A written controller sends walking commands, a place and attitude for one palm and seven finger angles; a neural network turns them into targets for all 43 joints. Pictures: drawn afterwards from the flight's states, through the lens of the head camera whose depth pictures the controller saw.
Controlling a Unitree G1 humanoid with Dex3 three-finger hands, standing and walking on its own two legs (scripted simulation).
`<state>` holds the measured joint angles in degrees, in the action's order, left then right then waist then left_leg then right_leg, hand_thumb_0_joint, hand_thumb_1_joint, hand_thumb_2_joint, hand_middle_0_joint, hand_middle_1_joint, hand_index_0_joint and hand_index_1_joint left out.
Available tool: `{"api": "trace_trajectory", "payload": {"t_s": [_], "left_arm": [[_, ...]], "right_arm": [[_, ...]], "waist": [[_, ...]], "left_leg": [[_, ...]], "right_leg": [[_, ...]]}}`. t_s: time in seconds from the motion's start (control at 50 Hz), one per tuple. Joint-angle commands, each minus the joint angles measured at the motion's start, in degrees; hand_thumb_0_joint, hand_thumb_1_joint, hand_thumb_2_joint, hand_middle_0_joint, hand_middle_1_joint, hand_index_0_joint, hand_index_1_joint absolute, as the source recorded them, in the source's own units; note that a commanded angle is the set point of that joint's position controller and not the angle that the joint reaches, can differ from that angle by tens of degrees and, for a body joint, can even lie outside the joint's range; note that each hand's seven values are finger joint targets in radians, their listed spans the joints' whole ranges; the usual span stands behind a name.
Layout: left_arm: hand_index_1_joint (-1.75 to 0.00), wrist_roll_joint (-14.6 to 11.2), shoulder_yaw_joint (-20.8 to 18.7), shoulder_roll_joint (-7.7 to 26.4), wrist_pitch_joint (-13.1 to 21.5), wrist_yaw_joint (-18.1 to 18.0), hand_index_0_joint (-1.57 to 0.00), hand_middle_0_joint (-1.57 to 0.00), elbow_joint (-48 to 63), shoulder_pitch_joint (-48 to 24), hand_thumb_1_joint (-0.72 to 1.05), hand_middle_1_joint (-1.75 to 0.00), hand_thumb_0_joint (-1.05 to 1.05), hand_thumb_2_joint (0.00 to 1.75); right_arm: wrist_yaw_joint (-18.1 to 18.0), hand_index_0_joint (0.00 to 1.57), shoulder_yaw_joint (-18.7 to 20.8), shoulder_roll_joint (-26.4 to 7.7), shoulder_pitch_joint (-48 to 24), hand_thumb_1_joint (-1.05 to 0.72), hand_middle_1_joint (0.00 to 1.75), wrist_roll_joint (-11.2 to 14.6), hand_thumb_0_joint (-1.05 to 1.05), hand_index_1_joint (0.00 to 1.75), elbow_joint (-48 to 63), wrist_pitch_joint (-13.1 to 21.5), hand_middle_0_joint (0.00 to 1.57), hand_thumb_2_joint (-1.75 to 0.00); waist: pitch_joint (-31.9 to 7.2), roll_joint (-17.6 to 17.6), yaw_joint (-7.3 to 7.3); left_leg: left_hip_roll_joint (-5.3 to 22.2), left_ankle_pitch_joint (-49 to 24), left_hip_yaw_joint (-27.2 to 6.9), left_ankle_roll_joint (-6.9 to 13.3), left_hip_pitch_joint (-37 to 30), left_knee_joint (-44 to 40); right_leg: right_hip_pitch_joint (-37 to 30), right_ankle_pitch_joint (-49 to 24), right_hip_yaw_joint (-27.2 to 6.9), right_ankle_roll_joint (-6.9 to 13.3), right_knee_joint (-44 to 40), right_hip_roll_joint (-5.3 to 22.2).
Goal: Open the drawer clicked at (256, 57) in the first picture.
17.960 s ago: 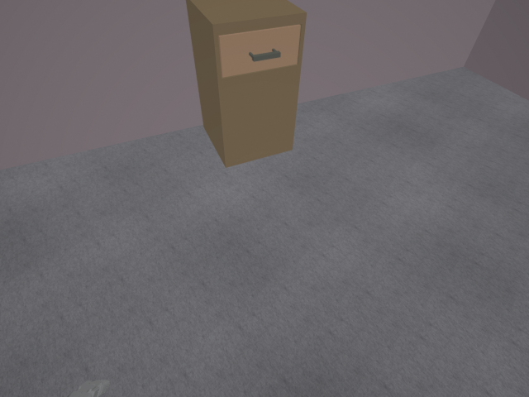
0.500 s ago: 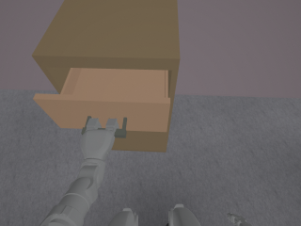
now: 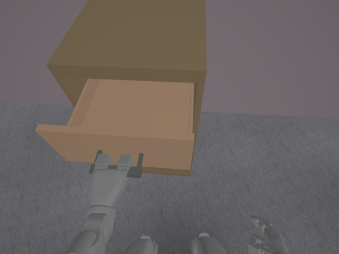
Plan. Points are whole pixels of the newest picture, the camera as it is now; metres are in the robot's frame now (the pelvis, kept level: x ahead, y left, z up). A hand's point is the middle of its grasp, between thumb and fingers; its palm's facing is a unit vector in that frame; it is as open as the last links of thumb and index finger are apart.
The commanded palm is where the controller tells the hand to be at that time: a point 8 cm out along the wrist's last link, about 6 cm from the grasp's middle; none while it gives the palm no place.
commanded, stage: pull the drawer open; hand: left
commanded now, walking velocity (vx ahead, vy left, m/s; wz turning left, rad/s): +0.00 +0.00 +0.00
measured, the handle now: (118, 163) +0.35 +0.16 -0.04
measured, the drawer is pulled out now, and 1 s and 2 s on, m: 0.18 0.29 0.30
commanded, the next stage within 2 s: open the thumb to release the handle in 1.18 s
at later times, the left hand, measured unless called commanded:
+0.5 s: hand (110, 212) +0.23 +0.16 -0.06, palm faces -0.04 -0.11 -0.99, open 5.9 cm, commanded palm +0.19 +0.17 -0.01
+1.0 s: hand (105, 235) +0.18 +0.16 -0.06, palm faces -0.07 -0.12 -0.99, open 5.9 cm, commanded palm +0.13 +0.17 -0.01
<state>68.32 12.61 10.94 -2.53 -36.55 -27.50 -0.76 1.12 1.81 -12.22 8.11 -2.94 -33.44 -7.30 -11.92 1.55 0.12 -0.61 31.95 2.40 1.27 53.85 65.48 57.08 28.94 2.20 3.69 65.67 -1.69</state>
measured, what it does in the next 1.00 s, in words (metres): stands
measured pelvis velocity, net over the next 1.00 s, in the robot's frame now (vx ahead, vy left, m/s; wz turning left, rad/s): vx -0.01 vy -0.02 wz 0.01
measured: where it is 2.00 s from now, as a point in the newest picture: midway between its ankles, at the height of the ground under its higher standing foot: outside the picture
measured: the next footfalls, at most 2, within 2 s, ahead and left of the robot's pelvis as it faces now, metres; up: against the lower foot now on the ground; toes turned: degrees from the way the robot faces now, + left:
none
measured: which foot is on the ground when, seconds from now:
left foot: down 0.00-1.00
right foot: down 0.00-1.00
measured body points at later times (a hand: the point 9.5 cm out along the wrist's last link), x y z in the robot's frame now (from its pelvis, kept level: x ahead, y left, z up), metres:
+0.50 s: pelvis +0.00 -0.01 -0.01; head +0.08 -0.03 +0.43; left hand +0.22 +0.16 -0.01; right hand +0.19 -0.24 -0.12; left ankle -0.01 +0.11 -0.65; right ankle +0.02 -0.08 -0.65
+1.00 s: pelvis -0.01 -0.02 -0.02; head +0.07 -0.06 +0.42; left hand +0.18 +0.17 -0.01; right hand +0.21 -0.23 -0.13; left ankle -0.01 +0.11 -0.65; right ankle +0.02 -0.08 -0.65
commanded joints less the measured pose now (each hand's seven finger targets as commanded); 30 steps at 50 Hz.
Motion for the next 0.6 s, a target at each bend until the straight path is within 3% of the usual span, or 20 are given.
{"api": "trace_trajectory", "payload": {"t_s": [0.0, 0.06, 0.1, 0.12, 0.2, 0.24, 0.38, 0.44, 0.5, 0.58], "left_arm": [[-1.35, -0.89, -3.31, 4.29, -0.78, -2.05, -0.40, -0.40, 9.95, -1.44, 0.90, -1.35, 0.00, 0.90], [-1.35, -1.37, -4.84, 5.85, -0.64, -1.89, -0.40, -0.40, 11.25, 0.99, 0.90, -1.35, 0.00, 0.90], [-1.35, -1.54, -3.92, 4.80, -0.53, -1.64, -0.40, -0.40, 12.41, 2.64, 0.90, -1.35, 0.00, 0.90], [-1.35, -1.87, -5.32, 5.89, -0.38, -1.62, -0.40, -0.40, 12.71, 5.28, 0.90, -1.35, 0.00, 0.90], [-1.35, -1.98, -5.25, 5.92, 0.30, -1.39, -0.40, -0.40, 14.85, 8.77, 0.90, -1.35, 0.00, 0.90], [-1.35, -2.08, -6.65, 6.89, 0.86, -1.58, -0.40, -0.40, 16.18, 12.94, 0.90, -1.35, 0.00, 0.90], [-1.35, -1.01, -5.93, 6.36, 2.27, -1.93, -0.40, -0.40, 21.12, 17.37, 0.90, -1.35, 0.00, 0.90], [-1.35, -1.00, -5.38, 5.70, 2.60, -1.65, -0.40, -0.40, 21.68, 18.74, 0.90, -1.35, 0.00, 0.90], [-1.35, -1.17, -5.66, 6.01, 3.24, -1.54, -0.40, -0.40, 23.86, 21.91, 0.90, -1.35, 0.00, 0.90], [-1.35, -1.70, -6.29, 6.73, 4.06, -0.96, -0.40, -0.40, 25.99, 25.63, 0.90, -1.35, 0.00, 0.90]], "right_arm": [[-0.68, 0.20, 2.21, -5.99, -1.69, -0.90, 0.30, -0.01, 0.00, 0.30, 7.51, 2.07, 0.20, -0.90], [-0.73, 0.20, 2.02, -5.96, -2.04, -0.90, 0.30, 0.09, 0.00, 0.30, 7.92, 2.27, 0.20, -0.90], [-0.69, 0.20, 1.96, -5.83, -2.26, -0.90, 0.30, 0.06, 0.00, 0.30, 8.37, 2.51, 0.20, -0.90], [-0.69, 0.20, 1.86, -5.86, -2.39, -0.90, 0.30, 0.13, 0.00, 0.30, 8.77, 2.67, 0.20, -0.90], [-0.59, 0.20, 1.61, -5.72, -2.78, -0.90, 0.30, 0.10, 0.00, 0.30, 9.21, 2.99, 0.20, -0.90], [-0.56, 0.20, 1.36, -5.55, -3.20, -0.90, 0.30, 0.04, 0.00, 0.30, 9.89, 3.25, 0.20, -0.90], [-0.03, 0.20, 1.21, -5.49, -3.94, -0.90, 0.30, -0.68, 0.00, 0.30, 10.52, 3.94, 0.20, -0.90], [0.05, 0.20, 1.03, -5.43, -4.15, -0.90, 0.30, -0.91, 0.00, 0.30, 10.90, 4.18, 0.20, -0.90], [0.20, 0.20, 0.99, -5.39, -4.18, -0.90, 0.30, -1.02, 0.00, 0.30, 11.64, 4.60, 0.20, -0.90], [0.34, 0.20, 0.74, -5.17, -4.29, -0.90, 0.30, -1.13, 0.00, 0.30, 12.58, 4.92, 0.20, -0.90]], "waist": [[-16.25, -3.49, -0.47], [-16.75, -3.80, -1.21], [-16.70, -4.54, -1.16], [-16.79, -4.51, -1.83], [-15.33, -5.30, -1.81], [-15.52, -4.99, -2.65], [-14.80, -3.03, -2.21], [-13.85, -4.69, -1.68], [-14.85, -3.58, -2.35], [-15.03, -4.91, -2.74]], "left_leg": [[-2.09, -17.43, -1.70, 0.41, -8.52, -6.45], [-2.24, -17.22, -1.46, 0.40, -7.80, -6.40], [-2.21, -16.81, -1.47, 0.43, -7.38, -6.46], [-2.30, -17.44, -1.42, 0.33, -7.20, -6.47], [-2.32, -16.12, -1.31, 0.36, -6.19, -6.26], [-2.49, -16.13, -1.20, 0.19, -5.38, -6.01], [-2.30, -15.79, -1.40, 0.09, -5.73, -4.67], [-2.30, -14.92, -1.62, 0.19, -5.09, -4.06], [-2.33, -15.45, -1.69, 0.14, -5.41, -3.68], [-2.48, -15.08, -1.52, 0.14, -4.51, -2.98]], "right_leg": [[-15.43, -22.15, -4.12, -0.18, -9.74, -0.04], [-16.74, -22.63, -4.61, -0.22, -9.74, 0.04], [-17.21, -22.72, -4.81, -0.33, -9.76, 0.17], [-17.83, -23.65, -4.81, -0.13, -9.54, 0.07], [-17.48, -22.85, -5.49, -0.24, -9.69, 0.23], [-18.32, -23.77, -6.20, -0.10, -9.29, 0.32], [-14.74, -22.10, -5.93, 0.13, -7.99, 0.18], [-13.50, -20.74, -5.70, -0.02, -7.85, 0.20], [-13.43, -21.04, -5.45, 0.06, -7.11, 0.27], [-13.89, -21.54, -5.99, -0.13, -6.91, 0.54]]}}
